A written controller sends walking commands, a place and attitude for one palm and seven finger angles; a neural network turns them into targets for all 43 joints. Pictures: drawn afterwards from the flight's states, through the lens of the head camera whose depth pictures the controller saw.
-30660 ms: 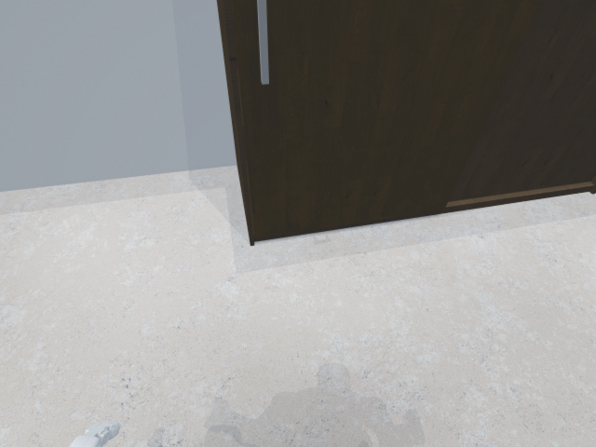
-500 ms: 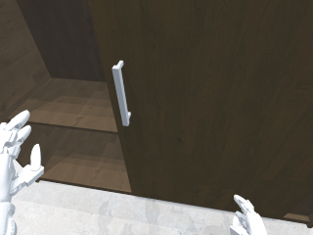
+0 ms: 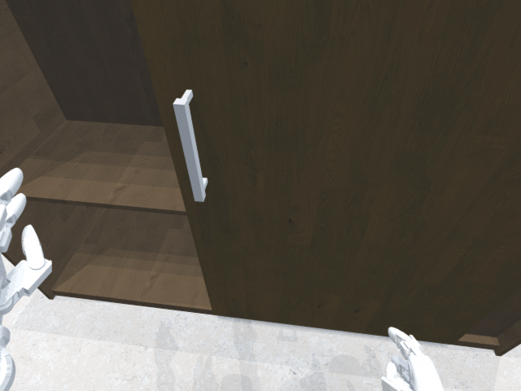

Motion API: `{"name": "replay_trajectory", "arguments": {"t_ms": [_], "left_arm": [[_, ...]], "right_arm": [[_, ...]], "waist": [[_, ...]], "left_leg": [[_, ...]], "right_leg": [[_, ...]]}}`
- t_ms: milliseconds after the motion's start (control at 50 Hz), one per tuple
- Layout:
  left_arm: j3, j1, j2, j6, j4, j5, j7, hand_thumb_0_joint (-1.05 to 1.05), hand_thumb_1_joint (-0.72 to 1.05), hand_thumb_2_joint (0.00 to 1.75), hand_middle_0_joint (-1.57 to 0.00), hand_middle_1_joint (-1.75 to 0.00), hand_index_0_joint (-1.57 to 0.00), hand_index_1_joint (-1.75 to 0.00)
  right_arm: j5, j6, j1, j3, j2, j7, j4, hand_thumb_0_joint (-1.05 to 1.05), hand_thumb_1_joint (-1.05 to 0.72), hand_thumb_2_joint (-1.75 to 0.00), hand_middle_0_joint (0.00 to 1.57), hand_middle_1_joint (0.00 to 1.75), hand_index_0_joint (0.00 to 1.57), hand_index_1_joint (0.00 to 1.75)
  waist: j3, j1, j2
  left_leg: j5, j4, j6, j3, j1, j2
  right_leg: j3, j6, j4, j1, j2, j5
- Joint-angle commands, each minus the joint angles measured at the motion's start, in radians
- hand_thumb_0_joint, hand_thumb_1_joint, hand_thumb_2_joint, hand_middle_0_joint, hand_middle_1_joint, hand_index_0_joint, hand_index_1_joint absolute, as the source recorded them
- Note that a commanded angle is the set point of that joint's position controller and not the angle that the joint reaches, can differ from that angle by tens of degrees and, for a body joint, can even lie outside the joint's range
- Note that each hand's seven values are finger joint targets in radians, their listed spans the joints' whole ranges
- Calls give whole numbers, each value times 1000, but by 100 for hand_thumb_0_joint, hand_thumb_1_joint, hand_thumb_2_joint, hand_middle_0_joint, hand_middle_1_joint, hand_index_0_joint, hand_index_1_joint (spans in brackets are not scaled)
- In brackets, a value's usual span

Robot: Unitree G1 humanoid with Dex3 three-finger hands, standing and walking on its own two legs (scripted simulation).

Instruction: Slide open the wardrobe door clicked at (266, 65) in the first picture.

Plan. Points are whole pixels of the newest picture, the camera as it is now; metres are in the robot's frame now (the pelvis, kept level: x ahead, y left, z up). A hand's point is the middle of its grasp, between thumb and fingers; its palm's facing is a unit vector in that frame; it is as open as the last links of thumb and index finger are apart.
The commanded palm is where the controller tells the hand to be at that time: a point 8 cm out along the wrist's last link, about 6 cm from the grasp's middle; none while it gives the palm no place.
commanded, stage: step back with the hand held close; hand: left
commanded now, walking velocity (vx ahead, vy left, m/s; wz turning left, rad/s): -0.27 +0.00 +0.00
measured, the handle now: (194, 150) +0.51 +0.19 +0.10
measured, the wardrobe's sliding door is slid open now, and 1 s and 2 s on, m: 0.70 0.70 0.70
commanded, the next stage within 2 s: stop stepping back and stand still in 1.10 s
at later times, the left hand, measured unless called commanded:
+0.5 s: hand out of the picture +0.12 +0.30 +0.15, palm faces +0.50 -0.75 -0.44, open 7.4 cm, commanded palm +0.06 +0.33 +0.17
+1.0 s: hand out of the picture +0.04 +0.28 +0.16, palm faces +0.49 -0.75 -0.43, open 7.4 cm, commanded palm -0.02 +0.30 +0.17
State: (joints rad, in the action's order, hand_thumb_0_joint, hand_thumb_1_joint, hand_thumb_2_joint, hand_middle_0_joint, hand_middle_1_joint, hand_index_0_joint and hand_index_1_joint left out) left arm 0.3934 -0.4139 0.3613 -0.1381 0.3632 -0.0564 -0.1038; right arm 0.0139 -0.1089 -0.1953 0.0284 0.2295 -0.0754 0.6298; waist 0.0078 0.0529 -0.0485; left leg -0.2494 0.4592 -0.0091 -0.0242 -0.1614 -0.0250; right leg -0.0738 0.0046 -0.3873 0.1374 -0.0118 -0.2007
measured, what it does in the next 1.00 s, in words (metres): walks backwards: right foot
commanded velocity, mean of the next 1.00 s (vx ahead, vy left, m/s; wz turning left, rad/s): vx -0.32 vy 0.00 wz -0.03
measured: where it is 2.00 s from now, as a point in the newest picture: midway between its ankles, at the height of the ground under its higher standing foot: outside the picture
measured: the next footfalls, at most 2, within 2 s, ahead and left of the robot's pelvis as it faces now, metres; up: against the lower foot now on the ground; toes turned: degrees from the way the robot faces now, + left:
right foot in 0.94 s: -0.16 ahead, -0.10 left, +0.00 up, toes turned +2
left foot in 1.16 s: -0.13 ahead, +0.10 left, +0.00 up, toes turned +1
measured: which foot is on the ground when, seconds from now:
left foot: down 0.00-0.98, up 1.00-1.00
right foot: down 0.00-0.74, up 0.76-0.92, down 0.94-1.00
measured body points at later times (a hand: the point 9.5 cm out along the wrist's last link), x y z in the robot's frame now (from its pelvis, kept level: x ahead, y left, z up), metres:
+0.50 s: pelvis -0.07 +0.02 -0.02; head -0.07 +0.04 +0.43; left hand +0.09 +0.34 +0.17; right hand +0.11 -0.20 -0.09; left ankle +0.00 +0.11 -0.74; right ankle +0.01 -0.12 -0.74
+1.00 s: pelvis -0.15 +0.00 -0.02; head -0.13 +0.02 +0.43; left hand +0.01 +0.32 +0.18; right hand +0.03 -0.21 -0.09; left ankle -0.01 +0.11 -0.74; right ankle -0.20 -0.10 -0.74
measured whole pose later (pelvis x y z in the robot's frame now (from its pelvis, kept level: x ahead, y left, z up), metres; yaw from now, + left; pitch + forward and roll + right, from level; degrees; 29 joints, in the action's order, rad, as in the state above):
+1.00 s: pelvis -0.15 +0.00 -0.02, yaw +0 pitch +2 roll -3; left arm 0.45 -0.50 0.39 -0.29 0.49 -0.03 -0.14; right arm 0.02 -0.19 -0.20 0.00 0.18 -0.05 0.64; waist 0.00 0.05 -0.01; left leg -0.16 0.58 0.00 -0.03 -0.55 -0.06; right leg 0.00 -0.04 -0.54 0.21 0.09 -0.37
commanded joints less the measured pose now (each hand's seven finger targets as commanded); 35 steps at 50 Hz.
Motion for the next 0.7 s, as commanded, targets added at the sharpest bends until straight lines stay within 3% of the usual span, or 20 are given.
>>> {"name": "replay_trajectory", "arguments": {"t_ms": [0,20,40,100,120,160,240,260,340,400,420,440,500,520,560,600,640,680], "left_arm": [[80,-25,163,-70,207,11,-17,0,90,90,-20,-30,-20,-30],[80,-42,162,-74,245,10,-19,0,90,90,-20,-30,-20,-30],[96,-72,178,-74,259,10,-24,0,90,90,-20,-30,-20,-30],[145,-99,222,-82,335,10,-37,0,90,90,-20,-30,-20,-30],[178,-92,258,-88,371,11,-42,0,90,90,-20,-30,-20,-30],[187,-118,251,-94,361,9,-47,0,90,90,-20,-30,-20,-30],[184,-106,229,-105,311,15,-51,0,90,90,-20,-30,-20,-30],[174,-87,215,-110,305,21,-51,0,90,90,-20,-30,-20,-30],[148,-34,182,-131,267,44,-49,0,90,90,-20,-30,-20,-30],[131,12,170,-146,291,63,-50,0,90,90,-20,-30,-20,-30],[155,23,199,-152,307,68,-51,0,90,90,-20,-30,-20,-30],[140,28,180,-157,304,71,-50,0,90,90,-20,-30,-20,-30],[165,39,205,-175,334,76,-50,0,90,90,-20,-30,-20,-30],[188,52,237,-183,356,74,-51,0,90,90,-20,-30,-20,-30],[169,56,225,-189,360,60,-54,0,90,90,-20,-30,-20,-30],[157,55,227,-190,353,45,-61,0,90,90,-20,-30,-20,-30],[152,47,224,-191,344,37,-67,0,90,90,-20,-30,-20,-30],[167,33,229,-196,348,34,-70,0,90,90,-20,-30,-20,-30]], "right_arm": [[-5,-17,106,-58,113,-8,-186,0,-90,-90,20,30,20,30],[-5,-15,113,-60,117,-10,-195,0,-90,-90,20,30,20,30],[-7,-8,106,-61,117,-11,-205,0,-90,-90,20,30,20,30],[-10,10,99,-71,118,-14,-233,0,-90,-90,20,30,20,30],[-8,13,106,-73,121,-18,-239,0,-90,-90,20,30,20,30],[-10,19,97,-73,116,-22,-252,0,-90,-90,20,30,20,30],[-13,11,86,-76,126,-26,-254,0,-90,-90,20,30,20,30],[-14,6,82,-78,134,-24,-253,0,-90,-90,20,30,20,30],[-19,-25,69,-79,144,-23,-244,0,-90,-90,20,30,20,30],[-19,-46,56,-82,151,-18,-242,0,-90,-90,20,30,20,30],[-15,-53,63,-84,154,-18,-242,0,-90,-90,20,30,20,30],[-17,-58,56,-81,146,-18,-240,0,-90,-90,20,30,20,30],[-11,-75,41,-85,140,-11,-237,0,-90,-90,20,30,20,30],[-8,-77,35,-89,142,-12,-233,0,-90,-90,20,30,20,30],[-2,-83,26,-78,115,-7,-217,0,-90,-90,20,30,20,30],[-1,-84,18,-69,98,-2,-183,0,-90,-90,20,30,20,30],[2,-82,15,-62,95,-5,-168,0,-90,-90,20,30,20,30],[-3,-86,27,-68,115,-12,-182,0,-90,-90,20,30,20,30]], "waist": [[-133,-27,30],[-166,-27,-21],[-187,-27,-28],[-224,-26,25],[-237,-24,6],[-213,-23,8],[-133,-26,-40],[-114,-30,-71],[-53,-36,-101],[-41,-39,-103],[-50,-34,-105],[-45,-38,-90],[-46,-42,-14],[-51,-45,26],[-40,-52,86],[-56,-57,127],[-77,-65,85],[-75,-62,-29]], "left_leg": [[243,-2,-26,16,-14,-14],[302,-11,-24,19,-5,-20],[332,-17,-24,24,-10,-29],[357,-15,-23,41,-56,-38],[362,-19,-23,50,-65,-39],[335,-41,-28,66,-114,-53],[114,-104,-51,95,-280,-81],[11,-126,-60,103,-343,-93],[-358,-205,-96,155,-563,-125],[-477,-206,-112,177,-641,-142],[-495,-207,-118,188,-650,-144],[-510,-192,-118,180,-663,-142],[-521,-86,-104,142,-636,-86],[-495,-32,-89,123,-579,-56],[-401,79,-51,85,-452,-6],[-278,210,-17,48,-268,29],[-242,181,-14,60,-194,18],[-330,7,-40,144,-312,-36]], "right_leg": [[111,-21,34,29,-103,272],[93,-16,5,7,-94,315],[88,-11,-20,-2,-85,326],[84,-6,-64,-33,-69,363],[81,-7,-81,-43,-64,366],[76,-1,-110,-45,-50,342],[77,11,-149,-71,-23,210],[78,12,-171,-92,-16,175],[73,17,-258,-163,4,92],[76,19,-312,-176,15,47],[82,21,-318,-184,23,42],[84,20,-324,-178,21,29],[161,-1,-243,-96,-9,-44],[207,-15,-171,-24,-30,-99],[277,-50,-49,138,-98,-215],[310,-83,47,316,-163,-290],[242,-69,26,360,-150,-280],[165,-25,-89,264,-64,-255]]}}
